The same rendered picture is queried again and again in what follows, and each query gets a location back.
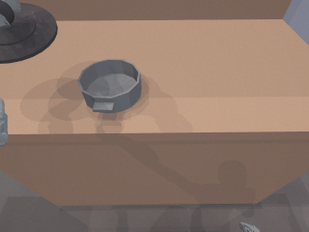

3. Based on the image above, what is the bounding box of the lid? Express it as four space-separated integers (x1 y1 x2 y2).
0 3 58 64

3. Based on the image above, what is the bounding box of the table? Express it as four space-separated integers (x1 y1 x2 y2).
0 0 309 206

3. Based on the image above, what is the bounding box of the robot right hand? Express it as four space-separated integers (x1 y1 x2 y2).
239 222 260 232

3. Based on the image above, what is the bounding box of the pot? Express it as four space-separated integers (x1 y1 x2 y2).
77 58 142 113

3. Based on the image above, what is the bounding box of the knob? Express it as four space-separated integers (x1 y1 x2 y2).
0 0 14 24

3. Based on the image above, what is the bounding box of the robot left hand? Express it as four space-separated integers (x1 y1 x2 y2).
0 0 22 30

